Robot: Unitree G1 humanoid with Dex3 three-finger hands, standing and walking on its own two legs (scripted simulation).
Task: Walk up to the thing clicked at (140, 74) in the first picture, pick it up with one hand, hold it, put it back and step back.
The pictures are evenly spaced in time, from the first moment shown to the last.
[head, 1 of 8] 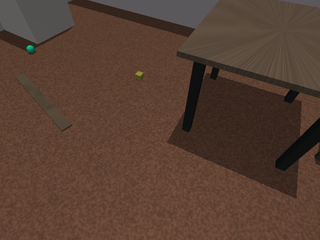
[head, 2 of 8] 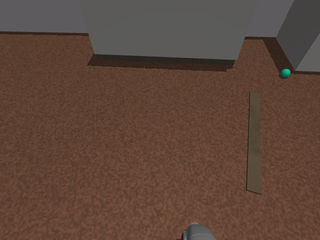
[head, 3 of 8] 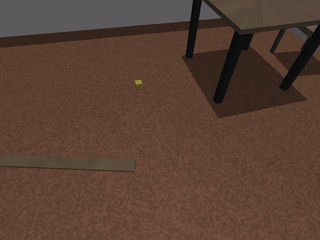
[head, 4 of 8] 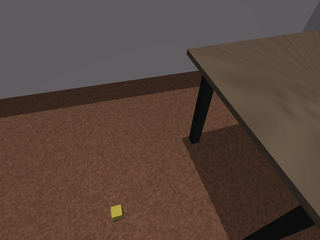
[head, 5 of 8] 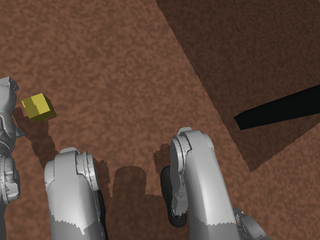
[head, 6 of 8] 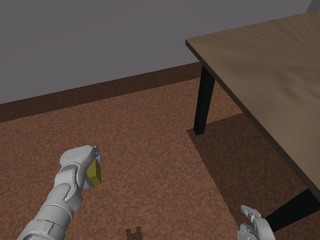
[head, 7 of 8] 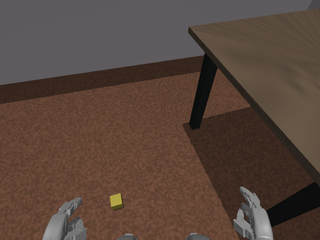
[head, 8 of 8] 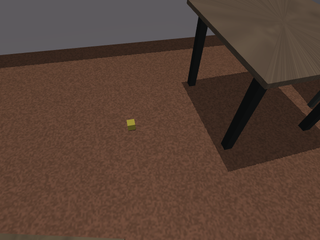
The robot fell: no
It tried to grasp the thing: yes
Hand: left
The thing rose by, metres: 0.69
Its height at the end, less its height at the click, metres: +0.00
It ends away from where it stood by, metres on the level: 0.01
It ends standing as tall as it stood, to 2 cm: yes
